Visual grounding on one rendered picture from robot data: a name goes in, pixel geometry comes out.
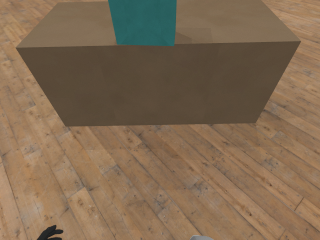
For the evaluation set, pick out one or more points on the robot left hand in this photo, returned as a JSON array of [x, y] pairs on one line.
[[50, 231]]

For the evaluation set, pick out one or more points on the carton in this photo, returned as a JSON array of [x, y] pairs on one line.
[[144, 22]]

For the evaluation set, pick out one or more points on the pedestal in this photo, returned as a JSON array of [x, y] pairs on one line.
[[227, 59]]

